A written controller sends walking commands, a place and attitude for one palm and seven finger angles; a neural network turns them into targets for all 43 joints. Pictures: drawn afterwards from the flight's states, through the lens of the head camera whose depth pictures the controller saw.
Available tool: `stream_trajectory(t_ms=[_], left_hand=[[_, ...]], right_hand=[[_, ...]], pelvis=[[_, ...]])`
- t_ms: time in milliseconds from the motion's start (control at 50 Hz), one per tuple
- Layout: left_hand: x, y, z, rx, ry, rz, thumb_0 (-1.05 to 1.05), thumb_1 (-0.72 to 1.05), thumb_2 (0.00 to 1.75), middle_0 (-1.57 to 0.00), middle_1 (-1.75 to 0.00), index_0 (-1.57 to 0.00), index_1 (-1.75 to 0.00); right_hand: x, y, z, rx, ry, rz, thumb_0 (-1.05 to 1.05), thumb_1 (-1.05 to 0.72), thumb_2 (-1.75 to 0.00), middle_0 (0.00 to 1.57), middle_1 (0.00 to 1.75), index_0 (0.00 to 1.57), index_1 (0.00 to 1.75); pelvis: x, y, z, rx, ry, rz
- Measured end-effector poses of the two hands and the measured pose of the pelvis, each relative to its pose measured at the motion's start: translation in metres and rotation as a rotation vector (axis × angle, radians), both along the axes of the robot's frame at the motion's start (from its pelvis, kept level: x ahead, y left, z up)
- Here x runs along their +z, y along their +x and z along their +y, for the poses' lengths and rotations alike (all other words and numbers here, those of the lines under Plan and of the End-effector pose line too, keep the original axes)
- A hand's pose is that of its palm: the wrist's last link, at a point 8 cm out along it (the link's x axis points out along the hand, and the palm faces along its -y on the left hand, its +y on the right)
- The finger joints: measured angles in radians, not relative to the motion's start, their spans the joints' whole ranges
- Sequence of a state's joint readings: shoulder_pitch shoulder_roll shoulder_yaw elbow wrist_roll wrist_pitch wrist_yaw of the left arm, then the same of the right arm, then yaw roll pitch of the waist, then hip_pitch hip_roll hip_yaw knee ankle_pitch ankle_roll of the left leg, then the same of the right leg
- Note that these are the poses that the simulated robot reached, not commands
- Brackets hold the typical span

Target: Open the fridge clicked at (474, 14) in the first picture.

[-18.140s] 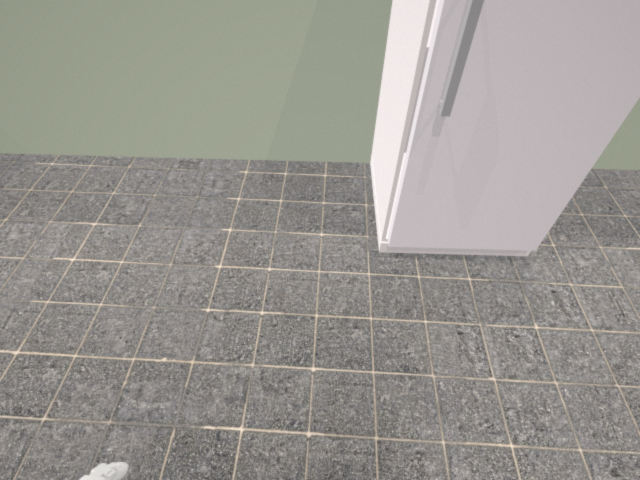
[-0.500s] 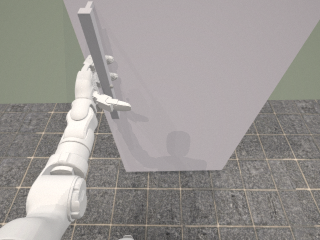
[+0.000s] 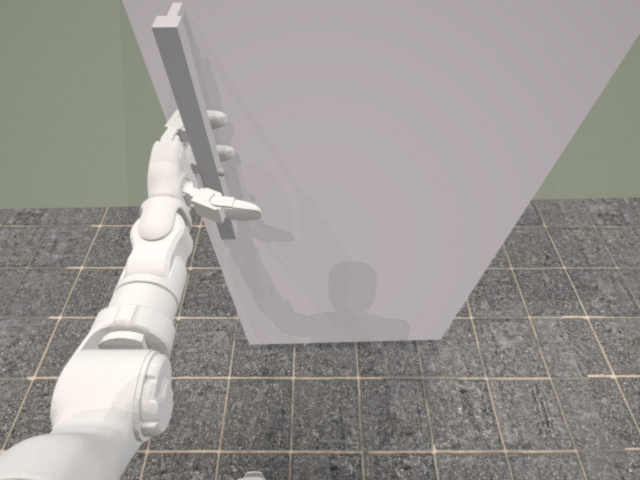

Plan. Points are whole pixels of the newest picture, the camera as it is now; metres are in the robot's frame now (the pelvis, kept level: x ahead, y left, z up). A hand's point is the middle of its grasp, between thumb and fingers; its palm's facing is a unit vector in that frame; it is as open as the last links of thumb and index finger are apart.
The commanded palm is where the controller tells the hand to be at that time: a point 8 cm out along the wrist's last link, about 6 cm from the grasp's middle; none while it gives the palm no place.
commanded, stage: grip the handle and tug to test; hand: left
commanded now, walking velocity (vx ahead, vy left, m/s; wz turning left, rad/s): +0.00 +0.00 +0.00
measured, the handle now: (208, 145) +0.52 +0.15 +0.13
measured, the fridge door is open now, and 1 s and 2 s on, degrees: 0 0 1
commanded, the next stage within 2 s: pull the door a little, standing still in 1.32 s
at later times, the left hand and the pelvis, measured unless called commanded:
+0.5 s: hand (220, 170) +0.47 +0.13 +0.13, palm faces +0.03 -1.00 +0.01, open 6.9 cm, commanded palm +0.44 +0.17 +0.13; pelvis +0.01 +0.00 +0.00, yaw +0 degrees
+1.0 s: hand (221, 170) +0.47 +0.13 +0.13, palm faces +0.05 -1.00 +0.00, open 5.8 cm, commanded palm +0.43 +0.16 +0.13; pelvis +0.01 +0.00 +0.00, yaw +0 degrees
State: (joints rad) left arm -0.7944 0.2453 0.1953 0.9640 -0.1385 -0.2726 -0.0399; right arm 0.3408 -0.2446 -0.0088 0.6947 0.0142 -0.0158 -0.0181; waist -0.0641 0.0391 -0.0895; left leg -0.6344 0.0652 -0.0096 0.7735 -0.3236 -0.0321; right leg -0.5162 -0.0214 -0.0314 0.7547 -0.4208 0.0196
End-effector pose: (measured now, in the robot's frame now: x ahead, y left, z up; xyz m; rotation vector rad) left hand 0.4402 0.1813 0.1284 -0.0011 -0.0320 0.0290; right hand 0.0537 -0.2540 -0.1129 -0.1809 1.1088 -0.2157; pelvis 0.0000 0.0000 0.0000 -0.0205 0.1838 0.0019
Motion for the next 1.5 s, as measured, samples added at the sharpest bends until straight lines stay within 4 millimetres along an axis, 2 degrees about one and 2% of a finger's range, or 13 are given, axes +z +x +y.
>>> stream_trajectory(t_ms=[180, 600, 940, 1140, 1300, 1500], left_hand=[[0.000, 0.002, 0.000, 0.000, -0.003, 0.001, -0.01, -0.21, 0.42, -0.32, -1.24, -0.31, -1.24], [-0.001, 0.005, 0.002, 0.003, -0.005, 0.007, 0.01, 0.69, 0.81, -0.41, -1.37, -0.40, -1.37], [-0.001, 0.004, 0.001, 0.016, -0.003, 0.007, 0.01, 0.70, 0.81, -0.38, -1.40, -0.37, -1.40], [-0.001, 0.003, -0.001, 0.023, 0.000, 0.005, 0.01, 0.72, 0.80, -0.34, -1.40, -0.33, -1.40], [-0.001, 0.001, -0.002, 0.019, 0.001, 0.003, 0.01, 0.75, 0.78, -0.31, -1.40, -0.29, -1.40], [0.000, 0.002, 0.001, -0.009, -0.003, 0.008, 0.01, 0.74, 0.76, -0.31, -1.40, -0.30, -1.40]], right_hand=[[0.001, 0.002, -0.001, -0.008, -0.001, 0.000, 0.01, -0.91, -0.90, 0.20, 0.30, 0.21, 0.30], [0.001, 0.009, -0.001, -0.007, 0.002, 0.004, 0.01, -0.91, -0.90, 0.20, 0.30, 0.21, 0.30], [0.000, 0.009, 0.000, -0.005, 0.008, 0.007, 0.01, -0.91, -0.90, 0.20, 0.30, 0.21, 0.30], [0.002, 0.014, 0.000, -0.018, 0.022, -0.011, 0.01, -0.91, -0.90, 0.20, 0.30, 0.21, 0.30], [0.007, 0.037, 0.001, -0.023, 0.033, -0.053, 0.01, -0.91, -0.90, 0.20, 0.30, 0.20, 0.30], [0.016, 0.085, 0.004, 0.014, 0.024, -0.104, 0.01, -0.91, -0.90, 0.20, 0.30, 0.20, 0.30]], pelvis=[[0.000, 0.003, 0.000, -0.005, 0.001, 0.003], [0.002, 0.009, 0.000, -0.004, 0.001, 0.004], [0.001, 0.008, 0.000, -0.002, 0.001, 0.004], [0.003, 0.016, 0.000, -0.013, 0.004, 0.002], [0.006, 0.031, 0.000, -0.026, 0.010, -0.002], [0.011, 0.053, 0.000, -0.019, 0.009, -0.008]])
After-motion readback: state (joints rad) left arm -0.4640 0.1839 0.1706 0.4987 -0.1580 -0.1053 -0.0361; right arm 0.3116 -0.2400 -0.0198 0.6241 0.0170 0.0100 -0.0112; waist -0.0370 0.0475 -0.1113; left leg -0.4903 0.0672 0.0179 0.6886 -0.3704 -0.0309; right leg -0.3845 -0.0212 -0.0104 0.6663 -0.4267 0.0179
